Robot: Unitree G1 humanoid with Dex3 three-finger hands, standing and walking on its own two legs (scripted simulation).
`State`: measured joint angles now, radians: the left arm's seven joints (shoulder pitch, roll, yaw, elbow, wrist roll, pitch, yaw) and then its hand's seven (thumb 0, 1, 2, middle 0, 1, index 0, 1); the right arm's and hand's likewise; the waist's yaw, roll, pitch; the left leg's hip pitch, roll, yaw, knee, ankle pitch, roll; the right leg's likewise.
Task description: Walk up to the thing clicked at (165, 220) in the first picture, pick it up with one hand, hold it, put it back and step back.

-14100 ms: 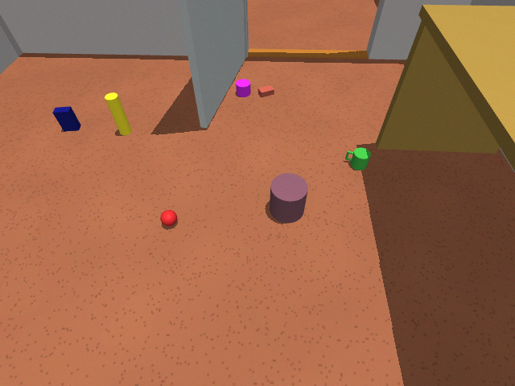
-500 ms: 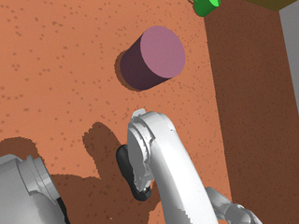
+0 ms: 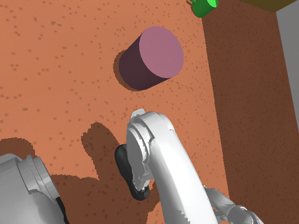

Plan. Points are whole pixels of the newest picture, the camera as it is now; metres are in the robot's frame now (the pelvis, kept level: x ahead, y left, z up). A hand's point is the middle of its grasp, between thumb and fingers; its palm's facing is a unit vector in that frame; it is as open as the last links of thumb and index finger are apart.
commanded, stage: close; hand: left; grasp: from above
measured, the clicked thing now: out of the picture +0.44 +0.34 -0.27
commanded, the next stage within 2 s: settle in 0.10 s
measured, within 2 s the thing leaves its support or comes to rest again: leaves its support in 0.52 s
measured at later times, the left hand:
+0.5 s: hand out of the picture +0.44 +0.33 -0.25, palm faces -0.44 -0.16 -0.88, open 8.8 cm
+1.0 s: hand out of the picture +0.42 +0.34 -0.16, palm faces -0.46 -0.14 -0.88, open 8.8 cm
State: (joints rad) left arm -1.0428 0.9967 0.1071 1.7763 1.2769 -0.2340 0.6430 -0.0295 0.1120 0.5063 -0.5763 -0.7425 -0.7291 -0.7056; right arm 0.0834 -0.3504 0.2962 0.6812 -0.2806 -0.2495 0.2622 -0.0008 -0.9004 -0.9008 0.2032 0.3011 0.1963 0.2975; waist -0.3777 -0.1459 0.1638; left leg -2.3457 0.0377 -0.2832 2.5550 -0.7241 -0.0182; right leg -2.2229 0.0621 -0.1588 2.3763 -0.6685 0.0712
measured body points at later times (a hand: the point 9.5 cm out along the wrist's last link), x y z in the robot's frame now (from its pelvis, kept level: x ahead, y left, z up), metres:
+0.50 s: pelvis +0.00 +0.00 +0.00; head +0.27 +0.14 +0.33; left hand +0.46 +0.33 -0.20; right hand +0.06 -0.25 -0.06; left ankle +0.06 +0.13 -0.27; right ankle +0.12 -0.12 -0.27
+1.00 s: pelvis +0.00 -0.01 +0.02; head +0.24 +0.10 +0.39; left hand +0.44 +0.35 -0.11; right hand +0.10 -0.26 -0.08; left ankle +0.06 +0.13 -0.27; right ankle +0.12 -0.12 -0.27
